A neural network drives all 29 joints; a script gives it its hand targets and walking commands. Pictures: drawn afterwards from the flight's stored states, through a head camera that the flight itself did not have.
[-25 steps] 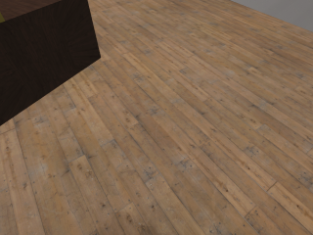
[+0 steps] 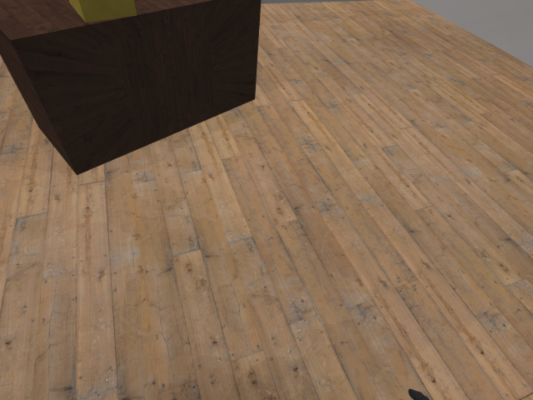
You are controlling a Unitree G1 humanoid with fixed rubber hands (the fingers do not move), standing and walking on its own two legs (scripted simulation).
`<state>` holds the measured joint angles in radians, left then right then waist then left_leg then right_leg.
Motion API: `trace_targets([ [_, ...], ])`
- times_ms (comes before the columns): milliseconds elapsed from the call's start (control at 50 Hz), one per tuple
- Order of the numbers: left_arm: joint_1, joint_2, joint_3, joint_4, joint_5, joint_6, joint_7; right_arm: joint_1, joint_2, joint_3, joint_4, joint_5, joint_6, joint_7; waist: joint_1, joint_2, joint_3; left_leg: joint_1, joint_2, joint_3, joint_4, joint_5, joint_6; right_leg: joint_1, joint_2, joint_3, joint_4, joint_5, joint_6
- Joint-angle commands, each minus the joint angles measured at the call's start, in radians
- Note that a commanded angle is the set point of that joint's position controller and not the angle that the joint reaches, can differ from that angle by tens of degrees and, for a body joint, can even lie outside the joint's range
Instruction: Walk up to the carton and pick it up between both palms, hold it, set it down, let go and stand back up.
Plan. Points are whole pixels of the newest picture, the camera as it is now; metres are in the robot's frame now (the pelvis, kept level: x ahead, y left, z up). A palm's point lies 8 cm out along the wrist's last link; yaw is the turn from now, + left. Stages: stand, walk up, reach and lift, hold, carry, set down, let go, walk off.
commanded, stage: walk up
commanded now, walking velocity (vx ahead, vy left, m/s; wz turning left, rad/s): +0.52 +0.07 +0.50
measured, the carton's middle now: out of the picture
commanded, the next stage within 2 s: none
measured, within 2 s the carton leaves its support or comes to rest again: neither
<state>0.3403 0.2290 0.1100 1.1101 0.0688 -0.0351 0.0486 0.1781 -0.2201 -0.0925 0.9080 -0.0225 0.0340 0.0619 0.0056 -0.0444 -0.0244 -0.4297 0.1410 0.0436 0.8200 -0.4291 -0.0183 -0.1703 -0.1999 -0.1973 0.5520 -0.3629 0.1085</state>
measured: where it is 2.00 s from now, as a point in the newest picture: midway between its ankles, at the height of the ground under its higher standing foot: (165, 208)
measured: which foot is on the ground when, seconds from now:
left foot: up 0.00-0.02, down 0.04-0.52, up 0.54-0.98, down 1.00-1.00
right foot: down 0.00-0.04, up 0.06-0.48, down 0.50-1.00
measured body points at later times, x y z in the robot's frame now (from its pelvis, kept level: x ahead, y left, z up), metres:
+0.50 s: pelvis +0.27 +0.08 -0.01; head +0.32 +0.09 +0.43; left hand +0.43 +0.31 -0.14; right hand +0.17 -0.13 -0.15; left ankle +0.02 +0.16 -0.72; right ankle +0.45 +0.01 -0.72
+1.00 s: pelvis +0.56 +0.20 -0.01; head +0.59 +0.24 +0.44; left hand +0.37 +0.36 -0.16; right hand +0.81 +0.07 -0.12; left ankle +0.63 +0.34 -0.73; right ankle +0.45 +0.01 -0.72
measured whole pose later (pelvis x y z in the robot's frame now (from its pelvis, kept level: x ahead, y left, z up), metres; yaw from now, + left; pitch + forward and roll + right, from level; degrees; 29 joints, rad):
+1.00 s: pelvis +0.56 +0.20 -0.01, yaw +19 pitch +1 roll -1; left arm 0.50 0.17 0.05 1.13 0.02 -0.08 -0.01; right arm 0.02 -0.16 -0.05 0.92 -0.04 -0.05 0.06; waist 0.10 -0.03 0.05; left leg -0.47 0.08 0.12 0.58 -0.13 0.04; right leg 0.06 -0.13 -0.25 0.43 -0.46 0.09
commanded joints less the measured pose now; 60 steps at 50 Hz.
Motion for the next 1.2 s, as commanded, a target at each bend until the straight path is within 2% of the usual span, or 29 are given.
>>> trace_targets([
  [0,-0.073,0.107,0.017,-0.078,0.026,-0.02,-0.052,0.362,-0.049,-0.017,0.112,-0.016,-0.039,-0.025,-0.172,0.25,0.059,0.448,-0.172,0.205,-0.264,0.011,0.022,-0.346,0.012,-0.069,0.34,-0.191,-0.148],
  [20,-0.124,-0.016,-0.022,-0.132,0.026,-0.027,-0.072,0.429,-0.112,-0.013,0.114,-0.024,-0.06,-0.037,-0.183,0.517,0.096,0.471,0.074,-0.251,-0.43,-0.283,0.071,-0.65,0.071,-0.026,0.69,-0.3,-0.111],
  [40,-0.209,-0.02,-0.023,-0.236,0.008,-0.03,-0.079,0.44,-0.18,-0.017,0.104,-0.008,-0.055,-0.049,-0.174,0.604,0.116,0.383,0.273,-0.729,-0.722,-0.505,0.215,-0.784,0.111,0.087,0.769,-0.252,-0.086],
  [60,-0.357,0.004,-0.029,-0.314,-0.004,-0.038,-0.097,0.37,-0.203,-0.02,0.087,0.006,-0.062,-0.054,-0.173,0.505,0.211,0.237,0.346,-0.948,-0.867,-0.598,0.286,-0.801,0.055,0.175,0.804,-0.196,-0.09],
  [80,-0.434,0.025,-0.028,-0.331,-0.021,-0.052,-0.113,0.317,-0.17,-0.002,0.061,0.01,-0.084,-0.057,-0.16,0.369,0.267,0.216,0.311,-0.886,-0.851,-0.461,0.273,-0.831,0.023,0.196,0.847,-0.098,-0.089],
  [140,-0.203,0.064,-0.018,-0.21,-0.016,-0.065,-0.123,0.177,-0.176,-0.006,0.016,-0.02,-0.103,-0.07,-0.046,0.161,0.112,0.344,0.171,-0.414,-0.617,0.002,0.175,-0.684,-0.002,0.178,0.72,0.103,-0.11],
  [220,-0.261,0.029,-0.028,-0.234,-0.031,-0.033,-0.105,0.255,-0.084,0.025,0.056,0.007,-0.135,-0.059,-0.025,0.04,0.129,0.313,0.12,-0.315,-0.645,0.362,0.186,-0.607,0.047,0.139,0.574,0.217,-0.071],
  [380,-0.466,-0.028,-0.07,-0.309,-0.06,-0.025,-0.097,0.405,-0.064,0.037,0.136,0.0,-0.146,-0.079,-0.092,0.168,0.171,0.431,0.089,-0.197,-0.606,0.774,0.159,-0.438,0.136,0.037,0.071,0.282,-0.087],
  [440,-0.241,0.028,-0.046,-0.243,-0.052,-0.037,-0.074,0.416,-0.091,0.024,0.167,0.008,-0.146,-0.081,-0.001,0.192,0.046,0.418,0.076,-0.117,-0.338,1.164,0.11,-0.075,0.2,0.009,-0.031,0.267,-0.146],
  [460,-0.066,0.06,-0.033,-0.187,-0.046,-0.046,-0.063,0.415,-0.098,0.022,0.166,0.013,-0.142,-0.08,0.065,0.161,-0.043,0.324,0.037,-0.088,-0.153,1.078,0.09,0.152,0.175,0.016,-0.039,0.292,-0.159],
  [480,0.139,0.144,-0.01,-0.144,-0.038,-0.049,-0.053,0.442,-0.067,0.033,0.147,0.021,-0.141,-0.076,0.13,0.028,-0.221,0.122,-0.006,-0.072,0.093,0.711,0.059,0.459,-0.006,0.236,-0.011,0.152,-0.203],
  [500,0.229,0.235,0.013,-0.127,-0.034,-0.039,-0.046,0.456,0.011,0.045,0.127,0.043,-0.137,-0.072,0.152,-0.207,-0.346,-0.11,-0.148,-0.024,0.394,-0.017,0.032,0.644,-0.286,0.626,-0.133,-0.01,-0.314],
  [520,0.194,0.27,0.026,-0.116,-0.048,-0.019,-0.052,0.466,0.013,0.033,0.115,0.058,-0.128,-0.074,0.123,-0.273,-0.415,-0.189,-0.16,-0.073,0.566,-0.103,0.065,0.611,-0.354,0.856,-0.273,-0.293,-0.412],
  [540,0.12,0.238,0.024,-0.13,-0.051,-0.025,-0.053,0.386,-0.077,0.003,0.135,0.036,-0.118,-0.067,0.112,-0.046,-0.296,-0.184,-0.107,-0.126,0.622,-0.022,0.055,0.456,-0.394,0.952,-0.341,-0.224,-0.353],
  [580,0.021,0.119,-0.011,-0.131,-0.04,-0.062,-0.051,0.211,-0.008,0.006,0.105,0.012,-0.124,-0.066,0.071,0.137,-0.038,-0.169,-0.029,-0.136,0.578,0.114,0.06,0.187,-0.274,0.605,-0.294,0.335,-0.268],
  [640,-0.016,0.006,-0.042,-0.094,-0.045,-0.084,-0.051,0.214,0.085,0.017,0.089,-0.012,-0.098,-0.06,0.007,0.035,0.021,-0.085,-0.006,-0.108,0.471,0.145,0.049,0.014,-0.195,0.323,-0.286,0.505,-0.244],
  [760,-0.011,0.021,-0.059,-0.072,-0.044,-0.091,-0.047,0.049,0.073,0.033,0.022,-0.008,-0.06,-0.026,-0.032,-0.127,0.172,-0.06,0.0,-0.017,0.049,0.318,0.029,-0.125,-0.092,0.064,-0.375,0.434,-0.175],
  [780,0.046,0.093,-0.036,-0.053,-0.037,-0.08,-0.028,-0.02,0.036,0.029,-0.003,-0.016,-0.045,-0.004,-0.006,-0.05,0.225,-0.173,0.006,-0.004,0.042,0.309,0.017,-0.032,-0.18,0.155,-0.357,0.641,-0.2],
  [820,0.02,0.061,-0.053,-0.07,-0.045,-0.081,-0.046,-0.071,0.045,0.044,-0.021,0.004,-0.065,0.0,-0.015,-0.149,0.191,-0.03,-0.023,0.032,-0.129,0.371,0.032,-0.086,-0.071,0.023,-0.391,0.393,-0.167],
  [880,0.1,0.087,-0.04,-0.053,-0.044,-0.069,-0.051,-0.14,-0.009,0.03,-0.032,-0.005,-0.074,0.001,0.03,-0.111,0.175,0.038,-0.068,0.093,-0.191,0.314,0.04,-0.035,-0.11,0.07,-0.372,0.397,-0.192],
  [920,0.14,0.123,-0.029,-0.042,-0.054,-0.064,-0.049,-0.087,-0.032,0.015,-0.015,-0.014,-0.091,-0.01,-0.002,-0.046,0.126,0.123,-0.095,0.124,-0.244,0.249,0.056,0.028,-0.123,0.048,-0.218,0.631,-0.185],
  [960,0.131,0.125,-0.027,-0.058,-0.058,-0.06,-0.049,0.208,-0.097,-0.014,0.079,-0.024,-0.112,-0.033,-0.132,0.043,-0.054,0.462,-0.085,0.075,-0.294,0.254,0.096,-0.036,-0.051,-0.032,0.162,0.681,-0.147],
  [980,0.157,0.062,-0.04,-0.085,-0.06,-0.059,-0.053,0.381,-0.186,-0.038,0.129,-0.036,-0.118,-0.048,-0.185,0.282,-0.191,0.682,0.162,-0.256,-0.365,0.201,0.155,-0.226,0.037,-0.044,0.483,0.242,-0.106],
  [1000,0.209,0.003,-0.051,-0.107,-0.079,-0.049,-0.051,0.424,-0.282,-0.058,0.147,-0.02,-0.101,-0.061,-0.165,0.481,-0.269,0.847,0.339,-0.611,-0.505,0.12,0.258,-0.476,0.147,0.024,0.704,-0.217,-0.086],
  [1020,0.105,0.08,-0.024,-0.116,-0.067,-0.044,-0.053,0.388,-0.268,-0.056,0.155,-0.001,-0.088,-0.07,-0.171,0.347,-0.238,0.728,0.315,-0.632,-0.589,0.039,0.251,-0.451,0.101,0.113,0.738,-0.169,-0.1],
  [1040,0.017,0.092,-0.017,-0.131,-0.064,-0.049,-0.061,0.314,-0.211,-0.041,0.139,-0.005,-0.095,-0.068,-0.149,0.25,-0.125,0.625,0.262,-0.519,-0.594,0.171,0.205,-0.475,0.074,0.13,0.761,-0.114,-0.104],
  [1060,0.025,0.081,-0.019,-0.099,-0.055,-0.041,-0.062,0.272,-0.193,-0.03,0.102,-0.018,-0.108,-0.06,-0.131,0.013,-0.055,0.549,0.308,-0.482,-0.532,0.419,0.159,-0.5,0.075,0.167,0.797,-0.031,-0.097],
  [1120,0.052,-0.046,-0.04,-0.088,-0.052,-0.021,-0.058,0.163,-0.107,0.008,0.104,0.001,-0.136,-0.05,-0.031,0.07,0.021,0.338,0.18,-0.213,-0.491,0.715,0.094,-0.383,0.023,0.194,0.683,0.1,-0.098],
  [1180,0.033,-0.045,-0.035,-0.089,-0.054,0.011,-0.063,0.189,-0.025,0.028,0.113,0.001,-0.15,-0.055,-0.007,0.178,0.051,0.306,0.166,-0.139,-0.555,0.651,0.102,-0.395,0.037,0.175,0.613,0.143,-0.088],
])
